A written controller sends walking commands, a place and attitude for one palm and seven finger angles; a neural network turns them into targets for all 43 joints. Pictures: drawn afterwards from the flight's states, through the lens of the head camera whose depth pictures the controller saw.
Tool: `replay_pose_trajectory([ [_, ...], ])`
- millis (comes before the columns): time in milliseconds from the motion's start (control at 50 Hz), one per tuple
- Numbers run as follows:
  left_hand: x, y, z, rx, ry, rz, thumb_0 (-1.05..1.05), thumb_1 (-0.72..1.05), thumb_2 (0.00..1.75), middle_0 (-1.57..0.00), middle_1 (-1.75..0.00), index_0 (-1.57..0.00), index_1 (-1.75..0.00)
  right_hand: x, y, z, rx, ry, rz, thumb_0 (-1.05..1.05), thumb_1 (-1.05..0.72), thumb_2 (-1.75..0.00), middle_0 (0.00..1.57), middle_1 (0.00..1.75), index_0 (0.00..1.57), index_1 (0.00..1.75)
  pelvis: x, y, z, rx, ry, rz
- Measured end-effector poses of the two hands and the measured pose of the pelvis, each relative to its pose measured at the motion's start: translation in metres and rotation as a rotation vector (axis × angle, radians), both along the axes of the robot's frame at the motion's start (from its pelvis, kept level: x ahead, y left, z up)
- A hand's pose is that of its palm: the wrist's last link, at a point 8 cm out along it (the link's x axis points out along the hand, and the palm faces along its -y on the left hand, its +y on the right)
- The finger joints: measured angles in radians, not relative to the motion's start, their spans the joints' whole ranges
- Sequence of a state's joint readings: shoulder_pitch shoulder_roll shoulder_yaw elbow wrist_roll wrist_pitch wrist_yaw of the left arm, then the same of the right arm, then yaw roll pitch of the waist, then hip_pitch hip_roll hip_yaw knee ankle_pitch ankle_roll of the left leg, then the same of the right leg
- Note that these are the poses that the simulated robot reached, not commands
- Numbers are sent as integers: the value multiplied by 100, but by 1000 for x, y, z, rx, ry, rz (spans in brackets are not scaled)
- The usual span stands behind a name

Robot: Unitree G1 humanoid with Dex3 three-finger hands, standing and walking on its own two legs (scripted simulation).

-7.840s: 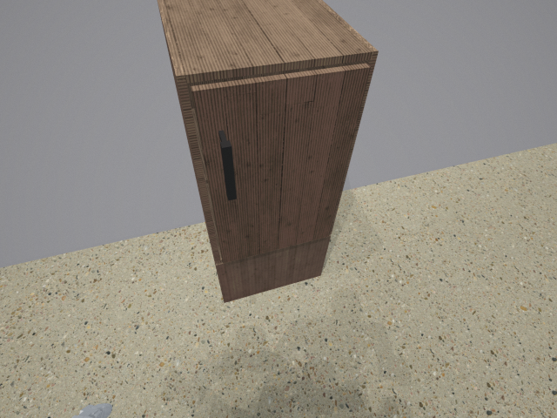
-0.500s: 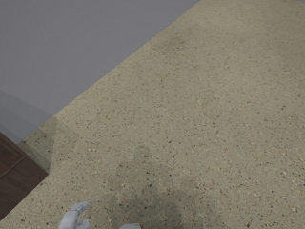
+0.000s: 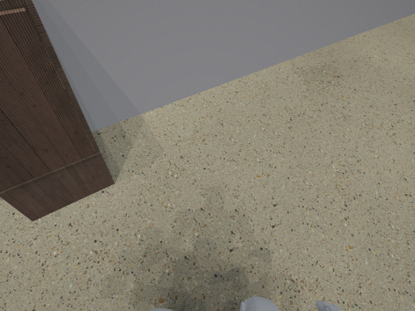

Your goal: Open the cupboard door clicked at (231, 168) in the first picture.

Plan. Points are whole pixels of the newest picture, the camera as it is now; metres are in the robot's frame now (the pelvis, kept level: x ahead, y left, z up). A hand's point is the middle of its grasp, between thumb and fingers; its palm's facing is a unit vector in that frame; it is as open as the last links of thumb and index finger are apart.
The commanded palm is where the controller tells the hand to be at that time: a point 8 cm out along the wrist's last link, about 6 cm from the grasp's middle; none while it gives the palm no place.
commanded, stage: turn to face it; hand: left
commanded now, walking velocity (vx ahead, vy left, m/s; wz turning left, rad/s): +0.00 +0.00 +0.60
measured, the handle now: out of the picture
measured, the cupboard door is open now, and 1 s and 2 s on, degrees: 0 0 0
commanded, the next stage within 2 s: take the last steps up to it in 1.00 s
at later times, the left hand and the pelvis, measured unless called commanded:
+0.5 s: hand out of the picture +0.04 +0.17 -0.14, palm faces +0.32 -0.91 -0.27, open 7.4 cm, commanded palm none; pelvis +0.01 -0.05 +0.00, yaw +19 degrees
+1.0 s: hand out of the picture -0.04 +0.21 -0.16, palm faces +0.56 -0.79 -0.24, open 7.4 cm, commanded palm none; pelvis +0.00 -0.01 +0.00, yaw +32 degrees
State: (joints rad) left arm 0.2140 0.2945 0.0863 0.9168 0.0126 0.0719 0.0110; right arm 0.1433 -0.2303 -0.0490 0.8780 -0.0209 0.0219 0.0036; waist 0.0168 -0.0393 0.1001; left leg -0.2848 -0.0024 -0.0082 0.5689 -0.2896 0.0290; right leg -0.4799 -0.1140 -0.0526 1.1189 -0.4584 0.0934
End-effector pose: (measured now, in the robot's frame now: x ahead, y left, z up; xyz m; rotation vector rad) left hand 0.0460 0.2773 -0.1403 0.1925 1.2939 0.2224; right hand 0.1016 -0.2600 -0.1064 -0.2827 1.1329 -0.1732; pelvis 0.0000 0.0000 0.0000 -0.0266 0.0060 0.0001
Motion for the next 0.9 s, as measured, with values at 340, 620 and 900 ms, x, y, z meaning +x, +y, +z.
replay_pose_trajectory([
  [340, 24, -55, 33, 53, -247, 102, 0, 91, 90, -20, -30, -20, -30, 19, -24, -39, 93, 88, 111, 1, -91, -90, 20, 30, 20, 30, 7, -44, -6, 35, -12, 227],
  [620, -93, -57, 14, 10, -60, 367, 0, 91, 89, -20, -30, -20, -30, 71, 12, -23, 39, 135, 347, 1, -91, -90, 20, 30, 19, 30, 5, -31, 0, 51, 3, 417],
  [900, -146, -29, 6, -14, -2, 531, 0, 91, 90, -19, -30, -19, -30, 100, 95, -7, 44, 27, 520, 0, -91, -90, 20, 30, 20, 30, -2, -2, 5, 8, -7, 520],
])
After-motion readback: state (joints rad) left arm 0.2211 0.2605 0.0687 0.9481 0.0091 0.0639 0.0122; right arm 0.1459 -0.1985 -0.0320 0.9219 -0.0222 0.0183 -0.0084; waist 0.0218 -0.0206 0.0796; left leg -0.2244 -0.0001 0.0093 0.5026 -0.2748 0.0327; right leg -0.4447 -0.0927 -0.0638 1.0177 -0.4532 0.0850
